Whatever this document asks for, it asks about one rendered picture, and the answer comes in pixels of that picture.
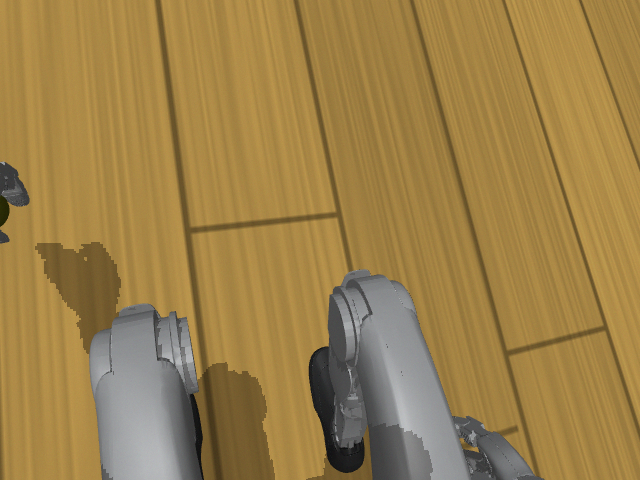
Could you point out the right robot foot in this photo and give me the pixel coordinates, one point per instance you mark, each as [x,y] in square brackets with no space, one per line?
[342,459]

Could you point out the ball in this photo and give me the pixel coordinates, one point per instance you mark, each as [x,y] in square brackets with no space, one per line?
[4,210]

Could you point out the left robot hand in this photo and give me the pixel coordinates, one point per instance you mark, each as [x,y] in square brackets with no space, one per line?
[12,189]

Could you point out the right robot hand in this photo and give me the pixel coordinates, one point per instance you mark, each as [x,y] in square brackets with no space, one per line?
[497,460]

